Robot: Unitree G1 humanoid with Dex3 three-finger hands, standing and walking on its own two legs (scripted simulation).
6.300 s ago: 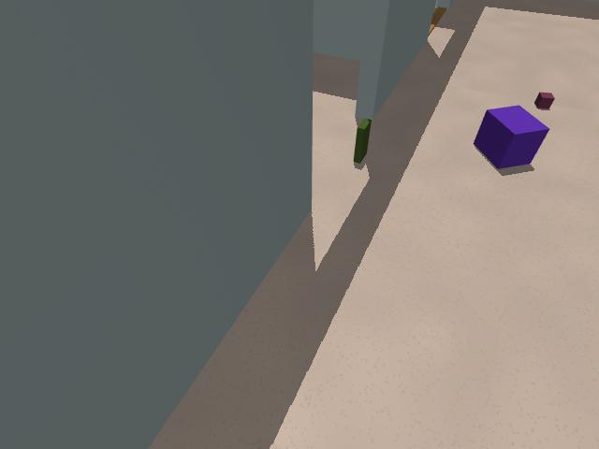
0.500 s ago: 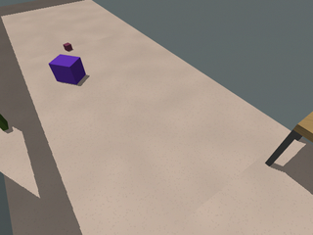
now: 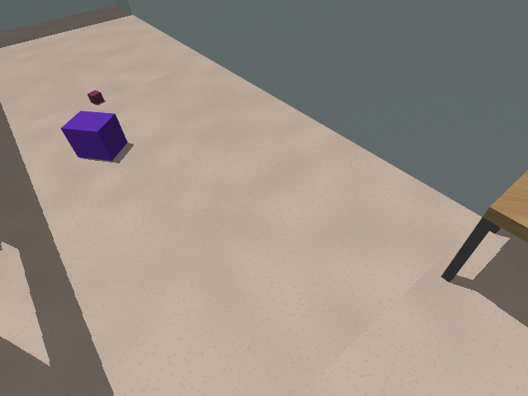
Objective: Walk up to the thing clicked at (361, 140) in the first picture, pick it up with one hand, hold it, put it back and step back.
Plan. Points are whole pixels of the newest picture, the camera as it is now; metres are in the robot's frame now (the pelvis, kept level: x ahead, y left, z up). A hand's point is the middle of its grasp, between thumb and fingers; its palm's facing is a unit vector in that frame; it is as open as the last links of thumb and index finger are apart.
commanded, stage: walk up
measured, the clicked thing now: out of the picture +0.99 +1.47 -0.66
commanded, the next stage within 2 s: none
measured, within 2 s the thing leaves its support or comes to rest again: neither
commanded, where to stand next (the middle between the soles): +0.84 +0.06 m, yaw +2 degrees
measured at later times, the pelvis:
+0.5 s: pelvis +0.21 +0.04 -0.01, yaw +3 degrees
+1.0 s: pelvis +0.44 +0.02 -0.01, yaw +1 degrees
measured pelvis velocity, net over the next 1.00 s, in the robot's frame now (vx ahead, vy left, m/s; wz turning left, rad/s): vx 0.44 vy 0.02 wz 0.01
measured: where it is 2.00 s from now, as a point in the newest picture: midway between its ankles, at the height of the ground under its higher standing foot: (269, 270)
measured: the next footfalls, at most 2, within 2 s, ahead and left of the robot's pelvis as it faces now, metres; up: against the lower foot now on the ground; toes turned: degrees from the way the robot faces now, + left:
left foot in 0.42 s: +0.32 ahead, +0.16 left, +0.00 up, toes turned +7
right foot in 0.88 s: +0.53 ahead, -0.09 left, +0.00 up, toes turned -3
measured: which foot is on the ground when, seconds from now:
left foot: down 0.00-0.00, up 0.02-0.40, down 0.42-0.90, up 0.92-1.00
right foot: down 0.00-0.46, up 0.48-0.86, down 0.88-1.00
